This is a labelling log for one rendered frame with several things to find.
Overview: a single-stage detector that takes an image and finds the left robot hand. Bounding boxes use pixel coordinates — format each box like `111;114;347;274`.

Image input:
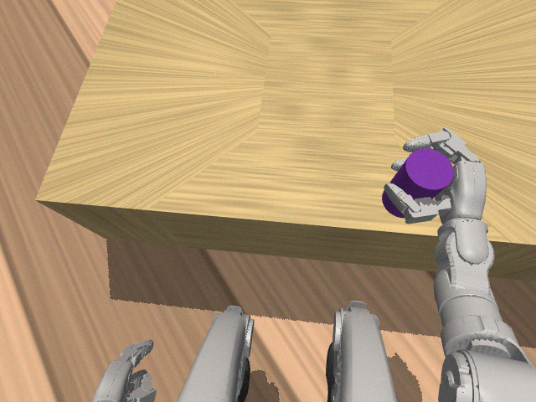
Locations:
92;340;157;402

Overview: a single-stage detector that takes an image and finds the right robot arm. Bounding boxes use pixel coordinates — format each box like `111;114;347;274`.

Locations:
434;218;536;402

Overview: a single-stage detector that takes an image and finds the right robot hand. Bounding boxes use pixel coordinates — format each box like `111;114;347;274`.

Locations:
384;127;487;224

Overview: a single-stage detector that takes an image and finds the can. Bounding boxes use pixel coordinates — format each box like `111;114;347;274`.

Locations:
382;148;454;218

